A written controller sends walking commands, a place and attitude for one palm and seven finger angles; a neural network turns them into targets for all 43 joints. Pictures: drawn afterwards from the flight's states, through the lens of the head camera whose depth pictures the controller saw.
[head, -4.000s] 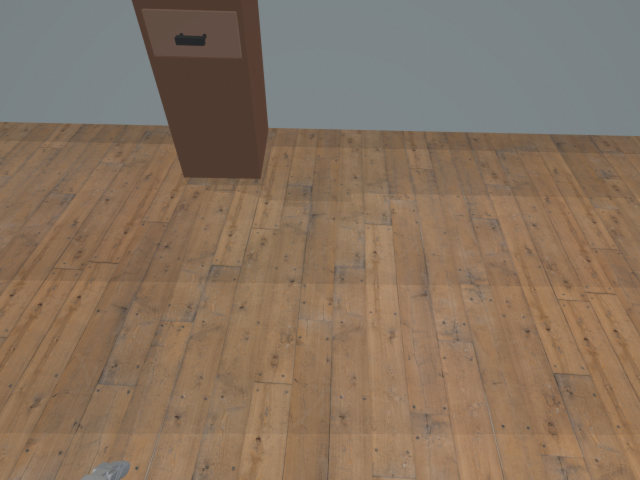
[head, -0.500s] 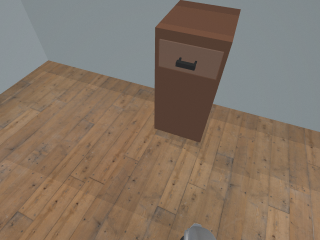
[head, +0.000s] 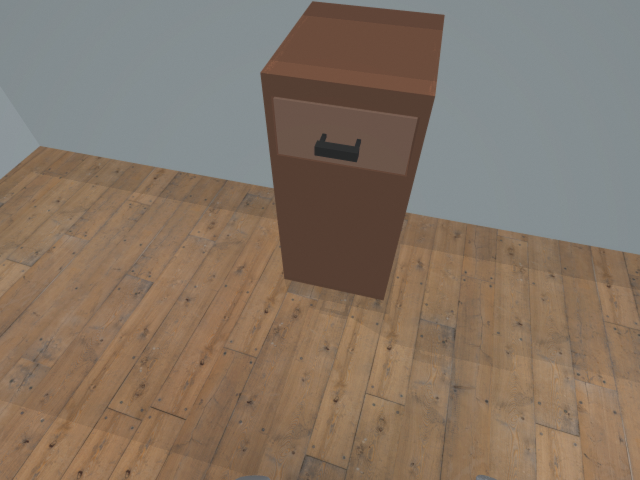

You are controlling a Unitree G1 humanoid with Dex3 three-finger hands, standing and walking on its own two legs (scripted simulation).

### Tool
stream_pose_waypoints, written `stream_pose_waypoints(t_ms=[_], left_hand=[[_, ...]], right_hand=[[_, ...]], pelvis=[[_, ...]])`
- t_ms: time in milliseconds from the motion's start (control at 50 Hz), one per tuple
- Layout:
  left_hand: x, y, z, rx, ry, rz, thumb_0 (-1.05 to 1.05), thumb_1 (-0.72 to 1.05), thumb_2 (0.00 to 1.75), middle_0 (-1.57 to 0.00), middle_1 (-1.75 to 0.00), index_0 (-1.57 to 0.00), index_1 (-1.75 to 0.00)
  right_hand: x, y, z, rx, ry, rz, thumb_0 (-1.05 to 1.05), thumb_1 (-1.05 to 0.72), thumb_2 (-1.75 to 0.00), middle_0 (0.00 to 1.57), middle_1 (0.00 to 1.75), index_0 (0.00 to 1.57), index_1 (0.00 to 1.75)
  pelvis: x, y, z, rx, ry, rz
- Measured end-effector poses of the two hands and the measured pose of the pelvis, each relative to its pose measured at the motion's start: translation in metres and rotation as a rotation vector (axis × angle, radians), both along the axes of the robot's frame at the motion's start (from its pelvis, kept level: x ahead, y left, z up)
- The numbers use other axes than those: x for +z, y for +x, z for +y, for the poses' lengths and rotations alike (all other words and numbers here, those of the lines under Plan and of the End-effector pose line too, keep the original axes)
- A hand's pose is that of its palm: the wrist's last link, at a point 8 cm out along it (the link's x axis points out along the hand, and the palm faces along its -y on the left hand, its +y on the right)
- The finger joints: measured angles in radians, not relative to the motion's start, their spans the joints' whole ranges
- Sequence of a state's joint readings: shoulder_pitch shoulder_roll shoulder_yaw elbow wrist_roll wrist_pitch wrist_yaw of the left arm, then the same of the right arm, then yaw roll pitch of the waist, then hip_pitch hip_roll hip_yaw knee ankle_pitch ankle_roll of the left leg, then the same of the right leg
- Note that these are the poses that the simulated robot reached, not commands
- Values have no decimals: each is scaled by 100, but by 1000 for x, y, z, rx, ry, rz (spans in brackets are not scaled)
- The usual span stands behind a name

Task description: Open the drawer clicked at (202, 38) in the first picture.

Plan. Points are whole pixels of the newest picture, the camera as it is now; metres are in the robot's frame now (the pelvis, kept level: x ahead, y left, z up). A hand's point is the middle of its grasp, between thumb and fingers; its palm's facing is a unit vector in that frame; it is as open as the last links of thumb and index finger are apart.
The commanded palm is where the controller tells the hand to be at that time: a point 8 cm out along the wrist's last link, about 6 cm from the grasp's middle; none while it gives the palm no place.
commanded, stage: turn to face it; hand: left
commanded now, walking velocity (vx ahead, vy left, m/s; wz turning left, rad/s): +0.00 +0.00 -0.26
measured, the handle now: (338, 145) +0.83 +0.03 -0.09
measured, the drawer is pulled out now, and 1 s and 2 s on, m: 0.00 0.00 0.00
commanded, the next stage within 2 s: take the last steps up to it in 0.14 s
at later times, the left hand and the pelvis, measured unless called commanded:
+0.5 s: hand out of the picture +0.12 +0.17 -0.16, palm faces -0.11 -0.97 -0.23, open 7.4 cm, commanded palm none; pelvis +0.04 -0.01 +0.00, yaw -8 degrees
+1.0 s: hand (233, 431) +0.21 +0.16 -0.17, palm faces -0.12 -0.98 -0.18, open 7.4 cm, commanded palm none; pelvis +0.19 -0.02 +0.00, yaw -11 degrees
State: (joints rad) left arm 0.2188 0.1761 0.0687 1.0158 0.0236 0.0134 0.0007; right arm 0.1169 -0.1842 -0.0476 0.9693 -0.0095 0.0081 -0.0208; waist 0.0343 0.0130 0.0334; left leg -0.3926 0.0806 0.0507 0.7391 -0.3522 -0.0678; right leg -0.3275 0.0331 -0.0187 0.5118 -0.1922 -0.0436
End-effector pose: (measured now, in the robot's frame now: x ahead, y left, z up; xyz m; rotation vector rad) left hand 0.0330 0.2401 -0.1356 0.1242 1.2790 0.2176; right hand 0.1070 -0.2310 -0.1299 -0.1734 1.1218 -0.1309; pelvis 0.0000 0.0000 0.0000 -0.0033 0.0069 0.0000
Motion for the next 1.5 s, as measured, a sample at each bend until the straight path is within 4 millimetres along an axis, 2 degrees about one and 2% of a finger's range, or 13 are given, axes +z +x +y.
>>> stream_pose_waypoints(t_ms=[80,260,460,520,640,760,840,900,1000,1100,1180,1300,1500], left_hand=[[-12,14,16,-1,-26,-10,1,91,89,-20,-30,-20,-30],[-2,38,30,-94,-15,42,1,91,89,-20,-30,-19,-30],[3,82,-11,-223,20,1,1,91,89,-20,-29,-19,-30],[8,83,-24,-202,18,-26,1,91,89,-20,-30,-19,-30],[7,65,-43,-187,-15,82,1,90,89,-20,-30,-20,-30],[-6,56,-47,-146,-64,207,1,90,89,-20,-30,-20,-30],[-23,67,-37,-121,-81,277,1,90,89,-20,-30,-20,-30],[-23,96,-31,-145,-68,281,1,90,89,-20,-30,-20,-30],[-7,181,-33,-189,-31,147,1,91,89,-20,-30,-19,-30],[9,263,-52,-222,11,-1,1,92,89,-20,-29,-19,-30],[10,310,-77,-258,43,-71,1,92,89,-20,-29,-19,-30],[16,330,-113,-221,51,-69,0,93,89,-20,-30,-20,-30],[24,331,-116,-167,67,14,0,93,89,-20,-30,-20,-30]], right_hand=[[5,3,15,-9,-29,-18,0,-91,-90,19,30,19,30],[9,-38,22,-115,-30,75,0,-92,-90,20,30,20,30],[-25,-116,-12,-257,31,255,0,-91,-90,20,30,20,30],[-24,-121,-19,-251,44,317,0,-91,-90,20,30,20,30],[-13,-78,-27,-252,58,257,1,-91,-90,19,30,19,30],[-11,-3,-21,-212,58,176,1,-91,-90,19,30,19,30],[-20,48,-14,-189,30,110,0,-91,-90,19,30,19,30],[-18,64,-10,-219,26,86,0,-91,-90,19,30,20,30],[-12,61,-13,-252,35,150,0,-93,-90,20,30,20,30],[-19,56,-17,-272,95,251,0,-92,-90,20,30,20,30],[-38,61,-32,-298,147,306,0,-91,-90,20,30,20,30],[-37,105,-67,-273,142,321,0,-91,-90,19,30,20,30],[-21,198,-110,-204,71,223,0,-91,-90,19,30,19,30]], pelvis=[[-5,8,17,-22,-5,-9],[7,19,25,-104,-8,-4],[-6,33,-5,-149,-4,-1],[-2,44,-12,-137,-6,-8],[6,71,-22,-147,12,-11],[1,109,-19,-149,2,-9],[-14,142,-11,-157,-2,-12],[-13,160,-10,-179,12,-24],[0,189,-18,-184,27,-26],[4,217,-39,-181,38,-26],[-7,244,-65,-185,56,-32],[-2,273,-93,-167,34,-24],[11,291,-100,-152,53,-5]])
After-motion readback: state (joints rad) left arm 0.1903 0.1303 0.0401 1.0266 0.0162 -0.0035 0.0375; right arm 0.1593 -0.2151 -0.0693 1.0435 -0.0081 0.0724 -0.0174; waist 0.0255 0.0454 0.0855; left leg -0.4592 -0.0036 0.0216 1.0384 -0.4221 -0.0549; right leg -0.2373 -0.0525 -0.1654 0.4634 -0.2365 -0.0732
